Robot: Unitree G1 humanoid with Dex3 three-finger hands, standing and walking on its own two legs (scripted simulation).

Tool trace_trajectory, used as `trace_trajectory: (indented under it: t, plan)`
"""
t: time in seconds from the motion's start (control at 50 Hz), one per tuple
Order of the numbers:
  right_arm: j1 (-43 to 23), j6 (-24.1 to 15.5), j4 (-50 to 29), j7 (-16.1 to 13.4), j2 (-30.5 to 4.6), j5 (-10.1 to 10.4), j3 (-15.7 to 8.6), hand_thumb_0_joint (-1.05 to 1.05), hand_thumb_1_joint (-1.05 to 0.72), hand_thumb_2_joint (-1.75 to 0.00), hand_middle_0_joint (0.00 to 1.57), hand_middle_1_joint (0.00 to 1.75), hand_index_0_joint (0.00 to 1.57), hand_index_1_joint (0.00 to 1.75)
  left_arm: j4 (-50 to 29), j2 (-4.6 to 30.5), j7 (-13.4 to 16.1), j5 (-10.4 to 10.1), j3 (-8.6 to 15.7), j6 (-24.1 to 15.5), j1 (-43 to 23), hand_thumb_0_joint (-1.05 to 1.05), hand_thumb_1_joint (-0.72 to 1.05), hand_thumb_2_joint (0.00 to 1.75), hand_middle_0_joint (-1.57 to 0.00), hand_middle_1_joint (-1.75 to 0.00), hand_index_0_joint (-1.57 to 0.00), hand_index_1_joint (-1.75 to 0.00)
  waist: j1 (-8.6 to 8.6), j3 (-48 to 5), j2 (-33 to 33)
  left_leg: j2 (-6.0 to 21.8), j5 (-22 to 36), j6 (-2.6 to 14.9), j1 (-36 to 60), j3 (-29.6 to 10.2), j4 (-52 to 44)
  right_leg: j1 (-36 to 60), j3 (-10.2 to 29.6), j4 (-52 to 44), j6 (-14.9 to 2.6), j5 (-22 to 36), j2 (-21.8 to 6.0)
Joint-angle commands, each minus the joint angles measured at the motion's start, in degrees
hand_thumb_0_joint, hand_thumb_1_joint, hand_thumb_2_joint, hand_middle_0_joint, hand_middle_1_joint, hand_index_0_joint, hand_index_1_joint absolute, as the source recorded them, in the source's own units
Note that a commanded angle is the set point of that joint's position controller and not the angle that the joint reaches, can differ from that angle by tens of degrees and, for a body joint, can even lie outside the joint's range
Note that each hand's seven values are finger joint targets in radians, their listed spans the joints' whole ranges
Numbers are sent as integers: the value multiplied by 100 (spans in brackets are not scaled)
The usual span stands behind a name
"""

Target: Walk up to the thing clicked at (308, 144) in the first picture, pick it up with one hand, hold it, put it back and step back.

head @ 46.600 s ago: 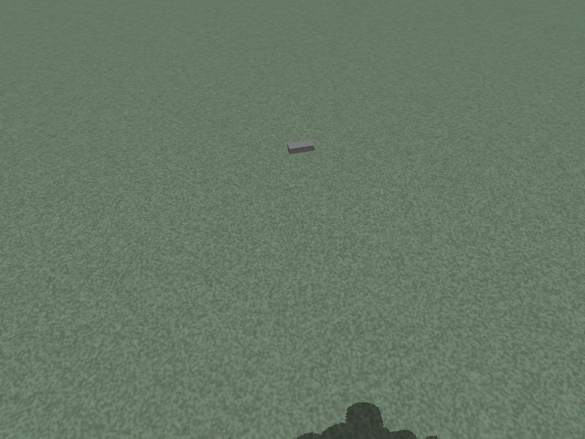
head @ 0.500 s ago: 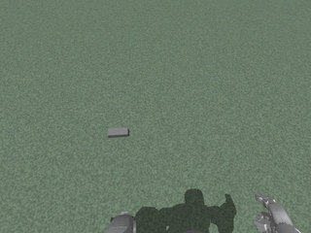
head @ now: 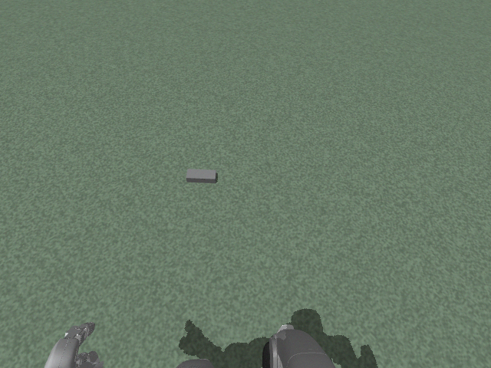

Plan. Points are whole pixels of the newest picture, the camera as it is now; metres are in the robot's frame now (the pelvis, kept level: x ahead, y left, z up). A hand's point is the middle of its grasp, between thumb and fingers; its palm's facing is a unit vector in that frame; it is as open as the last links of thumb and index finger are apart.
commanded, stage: step back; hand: left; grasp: from above
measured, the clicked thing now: (201, 176) +0.98 +0.18 -0.73
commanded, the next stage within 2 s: stand in 1.42 s
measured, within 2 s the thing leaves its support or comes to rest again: neither
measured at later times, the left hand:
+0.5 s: hand out of the picture -0.08 +0.27 -0.12, palm faces -0.03 -0.90 -0.44, open 7.4 cm
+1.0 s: hand out of the picture -0.03 +0.24 -0.12, palm faces +0.01 -0.92 -0.39, open 7.4 cm
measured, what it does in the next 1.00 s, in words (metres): walks backwards: right foot, then left foot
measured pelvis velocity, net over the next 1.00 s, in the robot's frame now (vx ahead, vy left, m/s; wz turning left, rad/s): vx -0.11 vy -0.02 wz -0.02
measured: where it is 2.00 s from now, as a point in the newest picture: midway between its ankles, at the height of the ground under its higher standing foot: outside the picture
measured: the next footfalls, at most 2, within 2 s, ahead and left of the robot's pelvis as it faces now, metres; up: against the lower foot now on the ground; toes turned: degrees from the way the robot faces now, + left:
right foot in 0.26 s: -0.11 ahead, -0.15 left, +0.00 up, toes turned -3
left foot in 0.54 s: -0.06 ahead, +0.12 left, +0.00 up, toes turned -5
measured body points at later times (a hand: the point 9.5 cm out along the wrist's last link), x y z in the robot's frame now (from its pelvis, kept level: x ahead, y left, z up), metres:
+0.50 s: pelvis -0.12 -0.01 +0.01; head -0.11 -0.03 +0.46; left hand -0.08 +0.31 -0.10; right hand -0.05 -0.33 -0.12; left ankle -0.09 +0.13 -0.69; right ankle -0.15 -0.14 -0.72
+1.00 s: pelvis -0.11 -0.02 +0.02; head -0.11 -0.04 +0.47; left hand -0.03 +0.29 -0.09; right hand -0.06 -0.34 -0.12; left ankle -0.09 +0.11 -0.69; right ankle -0.10 -0.13 -0.72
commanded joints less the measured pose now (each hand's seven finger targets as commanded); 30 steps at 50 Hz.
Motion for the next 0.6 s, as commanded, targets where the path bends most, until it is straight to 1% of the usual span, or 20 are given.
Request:
trace_trajectory:
  t: [0.0, 0.04, 0.08, 0.14, 0.18, 0.2, 0.24, 0.26, 0.28, 0.3, 0.32, 0.34, 0.36, 0.38, 0.44, 0.48, 0.52, 0.54, 0.56, 0.58]
  plan:
    - [-601, -181, -694, -163, -1772, -163, -461, 0, -90, -90, 20, 30, 20, 30, -262, 1275, 50, -10, 457, -126, 17, 0, 90, 90, -20, -30, -20, -30, 46, -922, 898, 2238, 1920, 1391, -1228, -2086, -2005, 595, 1031, 2714, 44, -1016, 562]
    - [-926, -145, -774, -159, -1476, -164, -367, 0, -90, -90, 20, 30, 20, 30, -38, 1184, 38, -54, 428, -105, 504, 0, 90, 90, -20, -30, -20, -30, 343, -721, 797, 1646, 1669, 926, -1155, -1247, -1931, 395, 955, 2908, 34, -519, 731]
    - [-845, -114, -743, -107, -1432, -113, -387, 0, -90, -90, 20, 30, 20, 30, 106, 1167, 26, -32, 408, -137, 714, 0, 90, 90, -20, -30, -20, -30, 269, -717, 996, 1481, 1096, 889, -566, -1172, -1922, 212, 737, 2452, 163, -390, 654]
    - [-404, -99, -629, -69, -1397, -67, -448, 0, -90, -90, 20, 30, 20, 30, 105, 1022, 24, 8, 264, -372, 652, 0, 90, 90, -20, -30, -20, -30, -93, -1227, 1382, 1515, 713, 1017, 939, -1095, -1520, 134, 462, 253, 325, -634, 235]
    - [-282, -63, -528, -24, -1459, -67, -477, 0, -90, -90, 20, 30, 20, 30, 219, 1012, 31, -8, 215, -532, 734, 0, 90, 90, -20, -30, -20, -30, -227, -1662, 1526, 1553, 469, 979, 1464, -1101, -1252, 552, 241, -1233, 301, -772, 85]
    - [-286, -9, -500, 4, -1531, -84, -494, 0, -90, -90, 20, 30, 20, 30, 377, 978, 54, 0, 216, -595, 900, 0, 90, 90, -20, -30, -20, -30, -185, -1739, 1527, 1537, 456, 922, 1279, -1049, -1070, 989, 68, -1949, 255, -549, 147]
    - [-396, 96, -460, 49, -1499, -28, -478, 0, -90, -90, 20, 30, 20, 30, 804, 1061, 95, 103, 274, -688, 1332, 0, 90, 90, -20, -30, -20, -30, 6, -1696, 1131, 1228, 458, 588, 445, -649, -433, 2071, -124, -3248, 102, 636, 285]
    - [-469, 84, -538, 57, -1187, -4, -380, 0, -90, -90, 20, 30, 20, 30, 871, 1358, 105, 183, 346, -706, 1339, 0, 90, 90, -20, -30, -20, -30, 54, -1456, 543, 945, -161, 332, -714, -499, 14, 2499, 826, -2906, -88, 409, -141]
    - [-463, 40, -640, 73, -887, 22, -262, 0, -90, -90, 20, 30, 20, 30, 755, 1706, 107, 234, 438, -728, 1224, 0, 90, 90, -20, -30, -20, -30, 94, -1210, -528, 351, -858, -90, -1948, -344, 549, 2487, 2552, -3073, -414, -506, -1214]
    - [-1028, 41, -703, 4, -1269, -1, -407, 0, -90, -90, 20, 30, 20, 30, 527, 2322, 121, 278, 524, -680, 803, 0, 90, 90, -20, -30, -20, -30, 462, -760, -1006, 408, -1252, -290, -1336, -935, 1177, 616, 3599, -3386, -1316, -1247, -2335]
    - [-975, 44, -594, 29, -1566, 8, -538, 0, -90, -90, 20, 30, 20, 30, 428, 2196, 128, 243, 506, -692, 308, 0, 90, 90, -20, -30, -20, -30, 233, -249, -793, 623, -934, -313, -819, -1238, 1820, -292, 3470, -3506, -1386, -1713, -2415]
    - [-903, 10, -455, 76, -1511, 62, -507, 0, -90, -90, 20, 30, 20, 30, 373, 1795, 125, 212, 412, -738, 44, 0, 90, 90, -20, -30, -20, -30, 53, -151, -299, 568, -604, -280, -742, -1246, 1644, -67, 2643, -3208, -1147, -892, -1969]
    - [-659, -50, -259, 86, -1367, 104, -462, 0, -90, -90, 20, 30, 20, 30, 409, 1491, 125, 168, 333, -769, -22, 0, 90, 90, -20, -30, -20, -30, -82, -284, -17, 214, -275, -316, -1011, -1002, 1501, 721, 1589, -2788, -864, 463, -1324]
    - [-581, -105, -240, 74, -1148, 119, -365, 0, -90, -90, 20, 30, 20, 30, 516, 1387, 129, 151, 315, -765, 190, 0, 90, 90, -20, -30, -20, -30, -82, -503, -265, 86, -264, -303, -1150, -839, 1348, 1216, 1158, -2513, -746, 1562, -1094]
    - [-830, -186, -285, 104, -1095, 53, -304, 0, -90, -90, 20, 30, 20, 30, 617, 1520, 58, 185, 341, -763, 820, 0, 90, 90, -20, -30, -20, -30, 334, -782, -579, 221, -511, -338, -886, -352, 365, 1606, 1059, -2463, -662, 1038, -991]
    - [-662, -271, -220, 123, -1034, 20, -311, 0, -90, -90, 20, 30, 20, 30, 599, 1577, 33, 183, 373, -693, 742, 0, 90, 90, -20, -30, -20, -30, 292, -817, -898, 191, -407, -350, -632, 19, -493, 1776, 1013, -2299, -676, 982, -1039]
    - [-228, -354, 16, 91, -1044, 13, -393, 0, -90, -90, 20, 30, 20, 30, 553, 1474, -6, 142, 299, -593, 639, 0, 90, 90, -20, -30, -20, -30, 93, -1036, -682, 20, 240, -295, 396, 163, -1661, 1453, 779, -1666, -531, 1071, -933]
    - [-34, -398, 103, 56, -1173, -18, -478, 0, -90, -90, 20, 30, 20, 30, 549, 1213, -18, 144, 195, -569, 733, 0, 90, 90, -20, -30, -20, -30, 33, -1197, -278, 312, 387, -200, 1046, -431, -1716, 979, 681, -1122, -397, 968, -823]
    - [131, -442, 128, 29, -1513, -96, -570, 0, -90, -90, 20, 30, 20, 30, 505, 864, -39, 98, 103, -560, 835, 0, 90, 90, -20, -30, -20, -30, 10, -1369, 787, 1334, -321, 170, 1432, -2038, -2205, 235, 353, -158, -171, 166, -369]
    - [34, -449, 89, 41, -2027, -65, -636, 0, -90, -90, 20, 30, 20, 30, 520, 990, -25, 26, 138, -535, 547, 0, 90, 90, -20, -30, -20, -30, -76, -1216, 1297, 2188, -2003, 902, 900, -3451, -2635, -291, -88, 472, -43, -1065, 49]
